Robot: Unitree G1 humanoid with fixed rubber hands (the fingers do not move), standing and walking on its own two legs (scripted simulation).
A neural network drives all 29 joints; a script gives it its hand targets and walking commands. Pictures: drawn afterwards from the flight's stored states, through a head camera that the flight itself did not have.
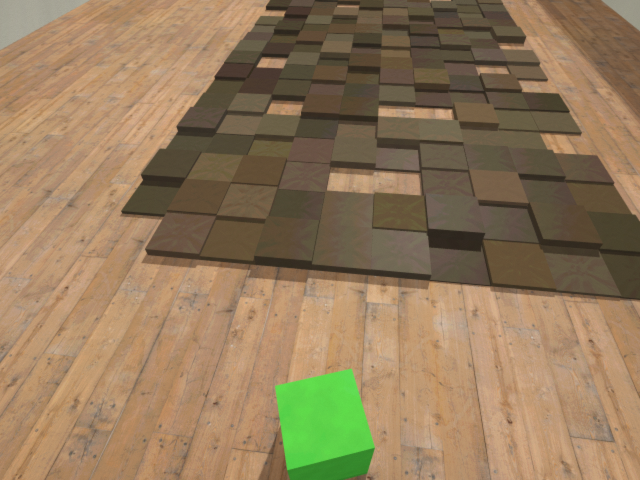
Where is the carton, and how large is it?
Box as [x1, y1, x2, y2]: [275, 369, 374, 479]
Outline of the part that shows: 351,369 275,386 286,465 290,479 344,479 366,473 374,446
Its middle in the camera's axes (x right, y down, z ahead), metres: +0.01 +0.53 +1.05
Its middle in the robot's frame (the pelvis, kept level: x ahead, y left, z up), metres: +0.39 +0.04 -0.65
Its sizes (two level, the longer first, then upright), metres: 0.210 0.200 0.250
